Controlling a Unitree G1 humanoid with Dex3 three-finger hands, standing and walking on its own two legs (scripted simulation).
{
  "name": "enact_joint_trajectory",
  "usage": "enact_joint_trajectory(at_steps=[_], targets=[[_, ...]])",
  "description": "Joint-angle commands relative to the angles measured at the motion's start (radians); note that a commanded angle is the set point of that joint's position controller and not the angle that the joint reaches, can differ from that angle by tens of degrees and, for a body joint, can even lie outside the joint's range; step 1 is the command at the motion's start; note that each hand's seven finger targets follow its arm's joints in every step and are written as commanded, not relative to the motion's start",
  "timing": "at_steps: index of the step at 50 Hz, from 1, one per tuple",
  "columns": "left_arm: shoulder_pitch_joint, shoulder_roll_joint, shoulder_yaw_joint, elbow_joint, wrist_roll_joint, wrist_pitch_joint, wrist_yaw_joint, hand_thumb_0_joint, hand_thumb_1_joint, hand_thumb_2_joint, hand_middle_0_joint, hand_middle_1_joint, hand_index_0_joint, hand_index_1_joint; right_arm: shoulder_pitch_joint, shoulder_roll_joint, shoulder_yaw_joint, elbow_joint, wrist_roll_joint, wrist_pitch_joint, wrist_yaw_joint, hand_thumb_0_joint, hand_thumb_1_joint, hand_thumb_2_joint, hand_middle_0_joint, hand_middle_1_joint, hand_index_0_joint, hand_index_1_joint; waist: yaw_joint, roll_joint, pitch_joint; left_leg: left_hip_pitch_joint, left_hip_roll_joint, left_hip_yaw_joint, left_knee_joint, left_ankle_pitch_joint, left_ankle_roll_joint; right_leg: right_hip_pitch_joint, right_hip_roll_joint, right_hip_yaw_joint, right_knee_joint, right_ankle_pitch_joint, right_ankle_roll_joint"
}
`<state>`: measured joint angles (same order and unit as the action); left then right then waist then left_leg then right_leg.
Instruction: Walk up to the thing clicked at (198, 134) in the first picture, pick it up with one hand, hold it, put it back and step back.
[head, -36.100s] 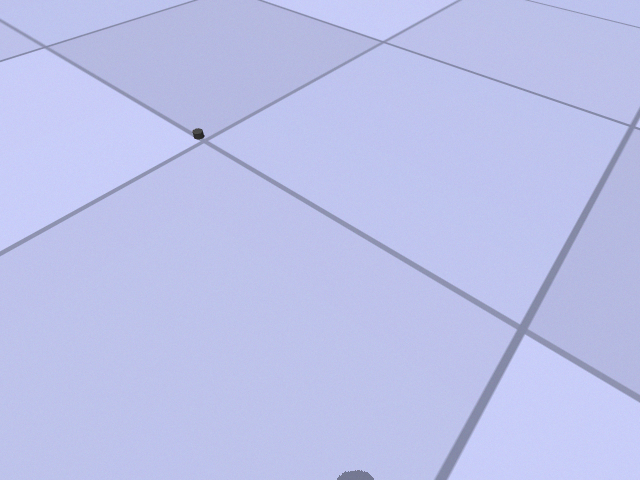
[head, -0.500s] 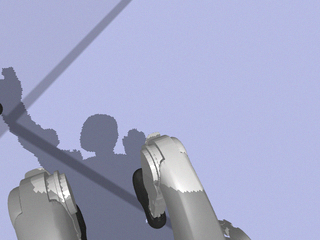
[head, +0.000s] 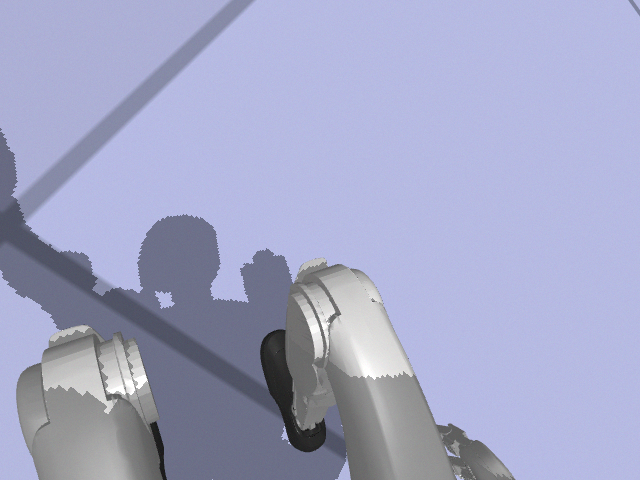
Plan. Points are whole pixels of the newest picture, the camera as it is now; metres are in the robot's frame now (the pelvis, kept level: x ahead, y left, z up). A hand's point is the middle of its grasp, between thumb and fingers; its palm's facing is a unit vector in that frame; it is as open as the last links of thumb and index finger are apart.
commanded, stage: rest palm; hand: left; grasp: from above
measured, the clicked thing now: out of the picture +0.50 +0.30 -0.30
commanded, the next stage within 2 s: close in 1.54 s
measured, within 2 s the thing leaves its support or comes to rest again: neither
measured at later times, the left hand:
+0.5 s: hand out of the picture +0.49 +0.29 -0.26, palm faces -0.45 -0.11 -0.88, open 12.9 cm
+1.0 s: hand out of the picture +0.48 +0.29 -0.28, palm faces -0.47 -0.12 -0.87, open 12.9 cm
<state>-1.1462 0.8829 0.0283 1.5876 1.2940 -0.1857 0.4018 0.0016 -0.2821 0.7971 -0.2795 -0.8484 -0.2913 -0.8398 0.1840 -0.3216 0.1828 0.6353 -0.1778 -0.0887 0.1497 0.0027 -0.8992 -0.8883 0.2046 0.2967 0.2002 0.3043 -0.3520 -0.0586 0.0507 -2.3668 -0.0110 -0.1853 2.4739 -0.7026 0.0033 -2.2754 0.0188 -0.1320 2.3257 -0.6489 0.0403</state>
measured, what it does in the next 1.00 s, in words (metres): stands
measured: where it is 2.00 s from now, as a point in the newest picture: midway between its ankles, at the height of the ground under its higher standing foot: (228, 446)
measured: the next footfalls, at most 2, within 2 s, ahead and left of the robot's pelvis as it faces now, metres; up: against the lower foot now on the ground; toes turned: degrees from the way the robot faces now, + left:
none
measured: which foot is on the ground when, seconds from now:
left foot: down 0.00-1.00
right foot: down 0.00-1.00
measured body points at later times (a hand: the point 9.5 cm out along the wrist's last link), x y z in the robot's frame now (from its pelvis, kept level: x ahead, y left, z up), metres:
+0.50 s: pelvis +0.00 +0.00 -0.01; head +0.29 +0.11 +0.31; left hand +0.51 +0.29 -0.21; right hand +0.01 -0.25 -0.06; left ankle +0.06 +0.12 -0.28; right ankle +0.11 -0.12 -0.28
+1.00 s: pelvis +0.00 +0.00 -0.01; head +0.30 +0.12 +0.30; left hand +0.50 +0.29 -0.23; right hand +0.03 -0.25 -0.05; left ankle +0.06 +0.12 -0.28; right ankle +0.11 -0.12 -0.28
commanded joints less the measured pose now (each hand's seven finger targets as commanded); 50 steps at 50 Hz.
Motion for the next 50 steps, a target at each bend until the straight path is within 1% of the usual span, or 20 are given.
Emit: enact_joint_trajectory(at_steps=[1, 4, 6, 9, 14, 19, 21, 23, 25, 29, 30, 31, 33, 34, 35, 36, 38, 42, 45, 50], targets=[[-0.299, 0.206, 0.043, -0.118, 0.003, 0.004, 0.060, 0.000, -0.290, 0.794, -0.271, -0.801, -0.269, -0.802, 0.248, -0.301, -0.077, 0.006, -0.002, -0.001, -0.006, 0.000, -0.889, -0.897, 0.200, 0.300, 0.200, 0.300, -0.040, 0.465, -0.650, 0.565, 0.010, 0.079, -0.256, 0.286, 0.001, 0.316, 0.028, -0.093, -0.184, 0.265, -0.087], [-0.309, 0.199, 0.035, -0.089, 0.010, 0.005, 0.083, 0.000, -0.309, 0.801, -0.245, -0.825, -0.248, -0.821, 0.239, -0.294, -0.064, 0.000, -0.003, -0.009, -0.001, 0.000, -0.889, -0.896, 0.200, 0.300, 0.200, 0.300, -0.060, 0.483, -0.670, 0.588, 0.015, 0.074, -0.257, 0.288, 0.001, 0.332, 0.033, -0.094, -0.172, 0.273, -0.083], [-0.313, 0.191, 0.032, -0.017, 0.014, 0.007, 0.093, 0.000, -0.309, 0.800, -0.240, -0.825, -0.244, -0.819, 0.242, -0.306, -0.053, 0.005, -0.013, -0.024, 0.006, 0.000, -0.889, -0.895, 0.200, 0.300, 0.200, 0.300, -0.094, 0.425, -0.588, 0.524, 0.013, 0.077, -0.228, 0.241, 0.012, 0.304, 0.034, -0.095, -0.179, 0.242, -0.077], [-0.353, 0.265, 0.054, -0.058, 0.011, -0.003, 0.121, 0.000, -0.308, 0.806, -0.266, -0.793, -0.260, -0.798, 0.226, -0.310, -0.036, 0.000, -0.014, -0.039, 0.004, 0.000, -0.891, -0.897, 0.200, 0.300, 0.200, 0.300, -0.081, 0.450, -0.627, 0.526, 0.016, 0.080, -0.231, 0.220, 0.016, 0.345, 0.039, -0.089, -0.187, 0.230, -0.076], [-0.328, 0.299, 0.060, -0.001, 0.018, -0.011, 0.161, 0.000, -0.291, 0.782, -0.251, -0.814, -0.257, -0.806, 0.209, -0.324, -0.016, -0.010, -0.027, -0.069, 0.011, 0.000, -0.888, -0.895, 0.200, 0.300, 0.200, 0.300, -0.093, 0.437, -0.589, 0.496, 0.022, 0.079, -0.219, 0.170, 0.018, 0.357, 0.046, -0.094, -0.188, 0.194, -0.071], [-0.298, 0.307, 0.057, 0.046, 0.011, 0.005, 0.182, 0.000, -0.300, 0.787, -0.243, -0.823, -0.249, -0.815, 0.208, -0.339, 0.002, -0.010, -0.040, -0.095, 0.026, 0.000, -0.892, -0.897, 0.200, 0.300, 0.200, 0.300, -0.114, 0.437, -0.572, 0.499, 0.029, 0.071, -0.201, 0.193, 0.019, 0.382, 0.050, -0.106, -0.178, 0.227, -0.064], [-0.308, 0.349, 0.089, 0.009, 0.013, 0.007, 0.190, 0.000, -0.296, 0.787, -0.252, -0.808, -0.255, -0.803, 0.214, -0.354, 0.001, -0.011, -0.036, -0.098, 0.026, 0.000, -0.891, -0.897, 0.200, 0.300, 0.200, 0.300, -0.095, 0.476, -0.612, 0.529, 0.029, 0.061, -0.202, 0.244, 0.009, 0.384, 0.047, -0.111, -0.167, 0.259, -0.070], [-0.300, 0.305, 0.049, 0.037, 0.003, 0.011, 0.190, 0.000, -0.279, 0.762, -0.270, -0.796, -0.275, -0.789, 0.212, -0.334, 0.013, 0.002, -0.044, -0.099, 0.037, 0.000, -0.895, -0.898, 0.200, 0.300, 0.200, 0.300, -0.108, 0.481, -0.583, 0.517, 0.035, 0.061, -0.204, 0.233, 0.010, 0.399, 0.054, -0.111, -0.166, 0.263, -0.067], [-0.274, 0.361, 0.095, 0.039, 0.003, 0.016, 0.192, 0.000, -0.285, 0.769, -0.253, -0.810, -0.260, -0.800, 0.215, -0.357, 0.008, -0.002, -0.042, -0.105, 0.042, 0.000, -0.893, -0.897, 0.200, 0.300, 0.200, 0.300, -0.100, 0.479, -0.584, 0.524, 0.035, 0.051, -0.208, 0.242, 0.006, 0.405, 0.054, -0.120, -0.163, 0.263, -0.067], [-0.293, 0.312, 0.059, 0.007, -0.005, 0.014, 0.183, 0.000, -0.301, 0.776, -0.238, -0.824, -0.246, -0.814, 0.196, -0.352, 0.015, -0.013, -0.045, -0.105, 0.050, 0.000, -0.894, -0.899, 0.200, 0.300, 0.200, 0.300, -0.109, 0.515, -0.596, 0.554, 0.039, 0.044, -0.191, 0.301, 0.000, 0.404, 0.054, -0.125, -0.156, 0.311, -0.071], [-0.256, 0.352, 0.092, 0.057, -0.004, 0.019, 0.188, 0.000, -0.297, 0.768, -0.234, -0.835, -0.246, -0.820, 0.210, -0.363, 0.017, 0.003, -0.050, -0.103, 0.051, 0.000, -0.894, -0.898, 0.200, 0.300, 0.200, 0.300, -0.113, 0.489, -0.583, 0.552, 0.041, 0.037, -0.193, 0.299, 0.000, 0.416, 0.055, -0.130, -0.154, 0.307, -0.069], [-0.249, 0.334, 0.076, 0.030, -0.002, 0.015, 0.184, 0.000, -0.305, 0.777, -0.230, -0.847, -0.242, -0.832, 0.208, -0.360, 0.010, -0.005, -0.043, -0.101, 0.053, 0.000, -0.896, -0.899, 0.200, 0.300, 0.200, 0.300, -0.104, 0.503, -0.588, 0.548, 0.039, 0.044, -0.196, 0.309, 0.001, 0.428, 0.058, -0.125, -0.157, 0.316, -0.068], [-0.246, 0.325, 0.076, 0.093, -0.011, 0.012, 0.183, 0.000, -0.288, 0.765, -0.238, -0.848, -0.253, -0.830, 0.211, -0.353, 0.025, 0.004, -0.051, -0.102, 0.059, 0.000, -0.896, -0.899, 0.200, 0.300, 0.200, 0.300, -0.134, 0.458, -0.531, 0.506, 0.040, 0.039, -0.185, 0.276, 0.006, 0.419, 0.057, -0.130, -0.159, 0.301, -0.065], [-0.271, 0.295, 0.048, 0.043, -0.014, 0.006, 0.175, 0.000, -0.299, 0.771, -0.229, -0.850, -0.243, -0.833, 0.202, -0.364, 0.017, -0.010, -0.050, -0.106, 0.062, 0.000, -0.896, -0.899, 0.200, 0.300, 0.200, 0.300, -0.137, 0.469, -0.513, 0.497, 0.038, 0.043, -0.182, 0.273, 0.009, 0.410, 0.058, -0.127, -0.168, 0.297, -0.063], [-0.264, 0.343, 0.086, 0.055, -0.014, 0.001, 0.179, 0.000, -0.313, 0.784, -0.220, -0.847, -0.232, -0.834, 0.214, -0.360, 0.031, 0.000, -0.054, -0.103, 0.062, 0.000, -0.895, -0.899, 0.200, 0.300, 0.200, 0.300, -0.133, 0.450, -0.524, 0.497, 0.038, 0.037, -0.184, 0.270, 0.008, 0.421, 0.056, -0.134, -0.173, 0.290, -0.064], [-0.261, 0.359, 0.085, 0.044, -0.010, -0.005, 0.182, 0.000, -0.299, 0.777, -0.234, -0.847, -0.246, -0.833, 0.207, -0.364, 0.027, 0.002, -0.049, -0.099, 0.058, 0.000, -0.895, -0.899, 0.200, 0.300, 0.200, 0.300, -0.120, 0.469, -0.524, 0.501, 0.039, 0.037, -0.195, 0.259, 0.005, 0.421, 0.058, -0.129, -0.171, 0.279, -0.067], [-0.263, 0.323, 0.060, 0.047, -0.007, -0.015, 0.175, 0.000, -0.291, 0.766, -0.225, -0.869, -0.244, -0.847, 0.198, -0.361, 0.031, -0.003, -0.056, -0.103, 0.064, 0.000, -0.896, -0.899, 0.200, 0.300, 0.200, 0.300, -0.140, 0.460, -0.506, 0.521, 0.041, 0.033, -0.185, 0.260, 0.005, 0.404, 0.057, -0.135, -0.169, 0.280, -0.062], [-0.286, 0.352, 0.060, 0.024, 0.001, -0.037, 0.198, 0.000, -0.299, 0.773, -0.219, -0.885, -0.239, -0.862, 0.182, -0.363, 0.036, -0.005, -0.057, -0.102, 0.064, 0.000, -0.899, -0.901, 0.199, 0.300, 0.200, 0.300, -0.130, 0.503, -0.546, 0.552, 0.045, 0.020, -0.204, 0.250, -0.003, 0.418, 0.059, -0.142, -0.163, 0.275, -0.065], [-0.246, 0.292, 0.023, 0.093, 0.013, -0.036, 0.209, 0.000, -0.290, 0.776, -0.220, -0.888, -0.241, -0.865, 0.166, -0.361, 0.048, -0.005, -0.068, -0.112, 0.071, 0.000, -0.899, -0.901, 0.199, 0.300, 0.200, 0.300, -0.152, 0.481, -0.476, 0.538, 0.048, 0.014, -0.194, 0.236, -0.004, 0.375, 0.056, -0.152, -0.153, 0.268, -0.060], [-0.293, 0.356, 0.046, 0.067, 0.022, -0.026, 0.253, 0.000, -0.292, 0.777, -0.222, -0.880, -0.239, -0.861, 0.162, -0.375, 0.047, 0.000, -0.067, -0.120, 0.072, 0.000, -0.899, -0.902, 0.199, 0.300, 0.199, 0.300, -0.139, 0.511, -0.496, 0.554, 0.054, 0.002, -0.222, 0.228, -0.009, 0.381, 0.059, -0.150, -0.162, 0.270, -0.060]])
